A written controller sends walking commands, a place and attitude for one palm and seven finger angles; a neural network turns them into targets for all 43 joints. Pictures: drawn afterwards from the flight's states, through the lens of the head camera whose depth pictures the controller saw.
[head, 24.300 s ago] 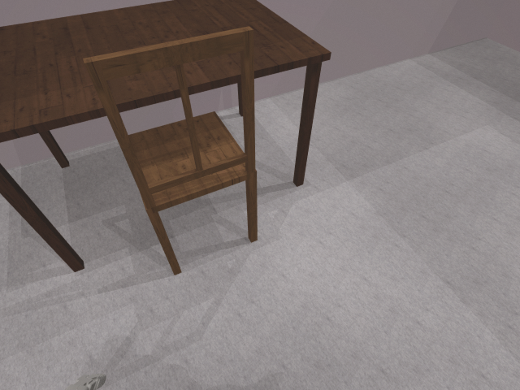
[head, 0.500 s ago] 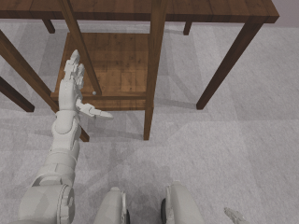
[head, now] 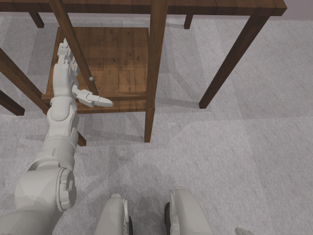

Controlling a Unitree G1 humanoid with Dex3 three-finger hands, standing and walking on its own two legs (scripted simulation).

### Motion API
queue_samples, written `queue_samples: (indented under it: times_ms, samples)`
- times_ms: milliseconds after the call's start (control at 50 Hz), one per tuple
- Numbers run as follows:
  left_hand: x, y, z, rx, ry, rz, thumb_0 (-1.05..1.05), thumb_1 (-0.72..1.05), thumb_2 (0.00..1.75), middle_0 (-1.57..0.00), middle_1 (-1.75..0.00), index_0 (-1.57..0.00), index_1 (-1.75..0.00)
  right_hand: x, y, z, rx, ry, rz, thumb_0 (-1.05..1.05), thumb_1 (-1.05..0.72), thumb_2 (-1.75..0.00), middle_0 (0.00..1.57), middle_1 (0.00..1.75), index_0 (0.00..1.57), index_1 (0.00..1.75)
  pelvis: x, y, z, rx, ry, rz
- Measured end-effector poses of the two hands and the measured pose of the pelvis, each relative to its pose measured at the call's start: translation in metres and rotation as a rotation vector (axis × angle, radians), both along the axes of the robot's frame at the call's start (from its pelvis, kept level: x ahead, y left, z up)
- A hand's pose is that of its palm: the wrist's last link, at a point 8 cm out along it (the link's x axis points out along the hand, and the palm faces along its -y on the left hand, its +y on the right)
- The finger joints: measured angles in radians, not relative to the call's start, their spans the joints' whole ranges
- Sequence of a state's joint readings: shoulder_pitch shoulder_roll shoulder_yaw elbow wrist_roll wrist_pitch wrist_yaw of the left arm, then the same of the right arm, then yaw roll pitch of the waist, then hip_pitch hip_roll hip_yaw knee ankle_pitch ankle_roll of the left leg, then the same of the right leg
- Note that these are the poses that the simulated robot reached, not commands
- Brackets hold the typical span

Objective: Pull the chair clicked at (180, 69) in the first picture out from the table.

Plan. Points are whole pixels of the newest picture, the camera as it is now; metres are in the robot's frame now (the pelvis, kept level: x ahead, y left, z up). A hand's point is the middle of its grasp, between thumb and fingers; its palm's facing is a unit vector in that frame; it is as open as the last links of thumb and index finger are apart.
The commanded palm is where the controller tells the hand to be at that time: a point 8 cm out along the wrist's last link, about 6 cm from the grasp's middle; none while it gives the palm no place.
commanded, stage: push the fingers through the gap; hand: left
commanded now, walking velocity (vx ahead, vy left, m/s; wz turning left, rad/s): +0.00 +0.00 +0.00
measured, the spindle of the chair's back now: (79, 56) +0.53 +0.16 +0.07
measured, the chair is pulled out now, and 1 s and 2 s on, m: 0.00 0.00 0.01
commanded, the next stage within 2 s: hook a spindle and tug to test in 0.56 s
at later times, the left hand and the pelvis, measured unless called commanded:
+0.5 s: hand (88, 72) +0.51 +0.14 +0.03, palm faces +0.01 -1.00 -0.03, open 16.9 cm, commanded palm +0.48 +0.18 +0.03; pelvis +0.00 +0.00 +0.00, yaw -1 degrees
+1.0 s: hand (90, 73) +0.51 +0.14 +0.03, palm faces +0.01 -1.00 -0.03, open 15.6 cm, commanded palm +0.49 +0.17 +0.03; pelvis +0.00 +0.01 +0.00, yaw -1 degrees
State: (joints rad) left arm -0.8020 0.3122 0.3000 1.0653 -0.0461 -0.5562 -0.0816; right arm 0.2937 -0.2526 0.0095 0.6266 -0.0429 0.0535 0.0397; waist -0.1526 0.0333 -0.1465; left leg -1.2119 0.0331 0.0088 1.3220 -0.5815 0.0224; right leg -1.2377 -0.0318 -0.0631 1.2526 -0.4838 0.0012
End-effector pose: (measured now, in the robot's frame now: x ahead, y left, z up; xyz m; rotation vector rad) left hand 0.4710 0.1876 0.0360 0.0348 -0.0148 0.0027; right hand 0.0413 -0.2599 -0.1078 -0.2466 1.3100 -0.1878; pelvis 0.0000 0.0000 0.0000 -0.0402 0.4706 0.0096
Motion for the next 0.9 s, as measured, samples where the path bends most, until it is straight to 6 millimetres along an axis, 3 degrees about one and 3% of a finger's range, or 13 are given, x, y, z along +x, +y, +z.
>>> queue_samples:
  times_ms: [200,400,720,900]
  samples:
    - [0.017,0.001,0.002,0.001,-0.002,0.013,-0.01,-0.50,0.30,-0.06,-0.08,-0.07,-0.08,-0.012,0.002,-0.002,0.007,0.037,-0.021,0.01,-0.91,-0.90,0.21,0.30,0.20,0.30,0.000,0.000,-0.003,-0.002,0.016,-0.007]
    - [0.019,0.007,-0.005,-0.006,0.018,0.011,-0.01,-0.50,0.30,-0.06,-0.08,-0.06,-0.08,-0.022,0.004,0.000,0.006,0.084,-0.032,0.01,-0.91,-0.90,0.21,0.30,0.20,0.30,0.001,0.001,-0.002,-0.007,0.024,-0.008]
    - [0.020,0.008,-0.003,-0.009,0.014,0.012,-0.01,-0.50,0.30,-0.06,-0.09,-0.07,-0.09,-0.010,0.005,0.005,-0.005,0.060,-0.024,0.01,-0.91,-0.90,0.21,0.30,0.20,0.30,0.005,0.004,0.000,-0.013,0.020,-0.005]
    - [0.018,0.006,-0.005,-0.008,0.017,0.002,-0.01,-0.50,0.30,-0.14,-0.33,-0.14,-0.33,-0.006,0.008,0.003,0.004,0.058,-0.018,0.00,-0.91,-0.90,0.21,0.30,0.20,0.30,0.005,0.005,0.000,-0.014,0.019,-0.003]
